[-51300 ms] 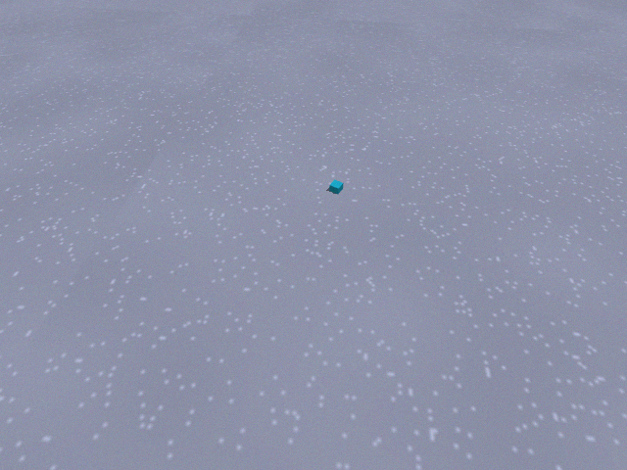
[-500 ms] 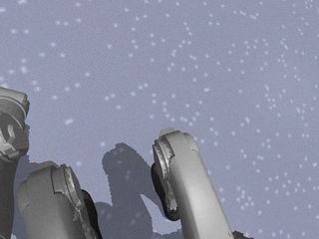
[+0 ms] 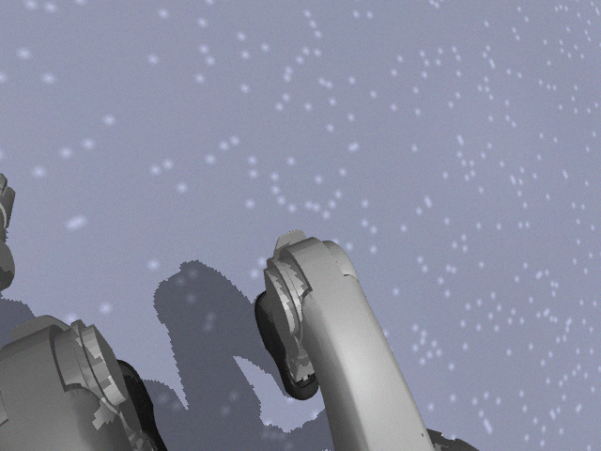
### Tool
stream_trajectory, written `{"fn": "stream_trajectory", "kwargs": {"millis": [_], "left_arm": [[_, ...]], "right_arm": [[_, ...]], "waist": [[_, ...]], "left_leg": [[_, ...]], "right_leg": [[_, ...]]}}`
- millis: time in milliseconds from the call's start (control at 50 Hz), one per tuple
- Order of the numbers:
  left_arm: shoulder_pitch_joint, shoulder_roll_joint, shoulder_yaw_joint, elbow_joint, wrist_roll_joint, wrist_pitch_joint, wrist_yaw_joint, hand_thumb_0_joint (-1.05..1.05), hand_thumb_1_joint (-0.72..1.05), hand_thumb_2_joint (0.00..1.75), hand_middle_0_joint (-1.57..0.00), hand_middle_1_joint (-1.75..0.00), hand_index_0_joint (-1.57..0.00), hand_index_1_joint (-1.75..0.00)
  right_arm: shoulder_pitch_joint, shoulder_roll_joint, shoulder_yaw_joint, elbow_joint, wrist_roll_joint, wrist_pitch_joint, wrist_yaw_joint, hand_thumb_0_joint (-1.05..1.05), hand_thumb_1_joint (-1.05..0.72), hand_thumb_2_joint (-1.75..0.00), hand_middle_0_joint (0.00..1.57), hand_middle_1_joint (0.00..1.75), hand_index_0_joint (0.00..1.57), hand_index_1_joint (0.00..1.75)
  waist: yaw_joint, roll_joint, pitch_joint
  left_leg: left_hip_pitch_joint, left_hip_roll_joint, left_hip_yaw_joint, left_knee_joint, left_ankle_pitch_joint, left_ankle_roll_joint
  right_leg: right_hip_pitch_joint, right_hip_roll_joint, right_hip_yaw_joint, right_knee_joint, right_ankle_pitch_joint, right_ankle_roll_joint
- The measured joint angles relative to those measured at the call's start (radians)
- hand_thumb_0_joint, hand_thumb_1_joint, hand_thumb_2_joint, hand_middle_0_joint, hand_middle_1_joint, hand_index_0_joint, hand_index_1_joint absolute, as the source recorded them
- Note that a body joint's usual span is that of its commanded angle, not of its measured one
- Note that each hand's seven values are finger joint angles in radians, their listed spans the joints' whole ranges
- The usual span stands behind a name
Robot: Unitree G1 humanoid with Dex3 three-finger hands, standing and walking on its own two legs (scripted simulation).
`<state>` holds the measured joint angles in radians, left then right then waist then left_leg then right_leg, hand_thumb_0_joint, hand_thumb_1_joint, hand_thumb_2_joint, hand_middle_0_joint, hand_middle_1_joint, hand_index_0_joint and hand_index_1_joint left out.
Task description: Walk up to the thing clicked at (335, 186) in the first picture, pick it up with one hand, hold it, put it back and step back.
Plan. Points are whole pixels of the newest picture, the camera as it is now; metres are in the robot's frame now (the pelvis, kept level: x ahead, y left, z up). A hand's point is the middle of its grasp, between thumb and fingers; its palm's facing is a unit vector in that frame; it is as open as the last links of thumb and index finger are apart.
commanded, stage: rest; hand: left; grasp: from above
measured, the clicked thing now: out of the picture +0.48 +0.30 -0.26
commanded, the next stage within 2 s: open in 0.60 s
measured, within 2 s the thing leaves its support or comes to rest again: rests again in 0.60 s
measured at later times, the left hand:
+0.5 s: hand out of the picture +0.46 +0.28 -0.25, palm faces -0.08 -0.48 -0.88, open 7.5 cm
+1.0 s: hand out of the picture +0.47 +0.28 -0.26, palm faces -0.07 -0.48 -0.88, open 10.1 cm
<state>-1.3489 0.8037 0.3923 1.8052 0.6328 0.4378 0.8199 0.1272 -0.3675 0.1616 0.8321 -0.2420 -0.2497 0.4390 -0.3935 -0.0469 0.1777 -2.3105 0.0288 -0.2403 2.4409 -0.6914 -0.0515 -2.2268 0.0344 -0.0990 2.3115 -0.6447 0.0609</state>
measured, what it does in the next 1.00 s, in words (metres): stands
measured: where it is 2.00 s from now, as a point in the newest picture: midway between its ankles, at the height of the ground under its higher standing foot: (222, 399)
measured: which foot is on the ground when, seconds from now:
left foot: down 0.00-1.00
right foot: down 0.00-1.00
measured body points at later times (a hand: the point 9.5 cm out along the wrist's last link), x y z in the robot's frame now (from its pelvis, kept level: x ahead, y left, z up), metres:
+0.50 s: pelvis +0.00 +0.01 -0.01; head +0.31 +0.09 +0.31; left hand +0.47 +0.30 -0.20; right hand -0.01 -0.25 -0.06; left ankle +0.07 +0.14 -0.29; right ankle +0.11 -0.13 -0.29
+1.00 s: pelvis +0.00 +0.01 -0.01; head +0.31 +0.09 +0.30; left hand +0.47 +0.30 -0.21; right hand -0.01 -0.24 -0.06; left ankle +0.07 +0.14 -0.29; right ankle +0.11 -0.13 -0.29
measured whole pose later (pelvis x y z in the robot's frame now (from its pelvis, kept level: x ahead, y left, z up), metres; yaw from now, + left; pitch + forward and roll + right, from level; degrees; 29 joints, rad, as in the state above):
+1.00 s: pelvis +0.00 +0.01 -0.01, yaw -2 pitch +29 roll -14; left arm -1.33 0.89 0.34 1.79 0.51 0.40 0.86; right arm 0.11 -0.40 0.29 0.70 -0.22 -0.24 0.49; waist -0.43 -0.11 0.26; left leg -2.31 0.01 -0.29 2.51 -0.73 -0.05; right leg -2.19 0.04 -0.14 2.34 -0.67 0.07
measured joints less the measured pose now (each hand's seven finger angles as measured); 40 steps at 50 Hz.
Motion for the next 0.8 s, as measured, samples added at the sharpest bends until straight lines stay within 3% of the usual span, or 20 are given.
{"fn": "stream_trajectory", "kwargs": {"millis": [220, 800], "left_arm": [[-0.004, 0.042, -0.004, -0.001, -0.068, -0.004, 0.035, 0.07, 0.44, 0.23, -1.05, -0.32, -0.88, -0.25], [0.013, 0.088, -0.041, -0.001, -0.121, -0.036, 0.050, 0.02, 0.40, 0.30, -0.93, -0.40, -0.81, -0.33]], "right_arm": [[-0.006, -0.020, 0.047, -0.042, 0.001, 0.001, 0.026, 0.00, -0.93, -0.90, 0.20, 0.30, 0.19, 0.30], [-0.016, -0.032, 0.125, -0.128, 0.012, 0.011, 0.046, 0.00, -0.92, -0.90, 0.20, 0.30, 0.19, 0.30]], "waist": [[-0.026, -0.027, 0.041], [-0.045, -0.061, 0.079]], "left_leg": [[0.009, -0.005, -0.020, 0.017, -0.011, 0.002], [-0.001, -0.016, -0.051, 0.063, -0.030, 0.004]], "right_leg": [[0.023, 0.000, -0.017, 0.001, -0.008, 0.005], [0.033, 0.000, -0.039, 0.024, -0.025, 0.010]]}}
